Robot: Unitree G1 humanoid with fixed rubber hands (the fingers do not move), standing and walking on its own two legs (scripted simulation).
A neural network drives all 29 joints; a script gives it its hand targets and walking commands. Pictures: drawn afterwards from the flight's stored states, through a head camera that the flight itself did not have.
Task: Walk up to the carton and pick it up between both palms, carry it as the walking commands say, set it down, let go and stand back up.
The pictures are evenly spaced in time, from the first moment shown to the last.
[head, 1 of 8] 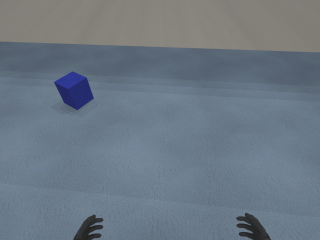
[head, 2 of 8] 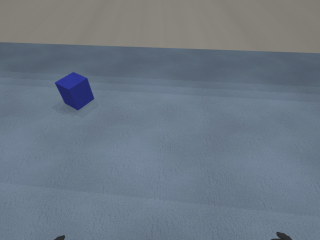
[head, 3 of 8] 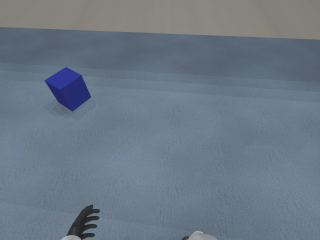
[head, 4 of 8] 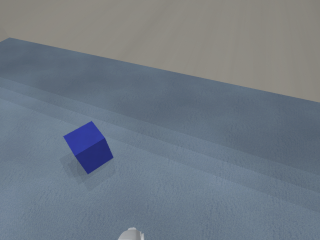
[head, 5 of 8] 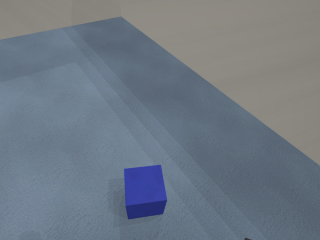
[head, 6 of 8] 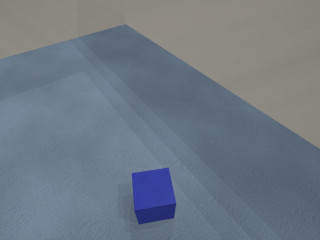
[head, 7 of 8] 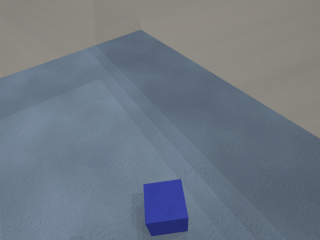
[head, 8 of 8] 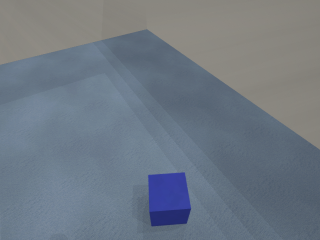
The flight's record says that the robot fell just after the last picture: no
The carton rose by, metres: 0.00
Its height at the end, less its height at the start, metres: +0.00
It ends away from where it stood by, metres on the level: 0.00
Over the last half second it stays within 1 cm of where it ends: yes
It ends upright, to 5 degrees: yes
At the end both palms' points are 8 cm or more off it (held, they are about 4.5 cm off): yes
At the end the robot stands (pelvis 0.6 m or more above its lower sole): yes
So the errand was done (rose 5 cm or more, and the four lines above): no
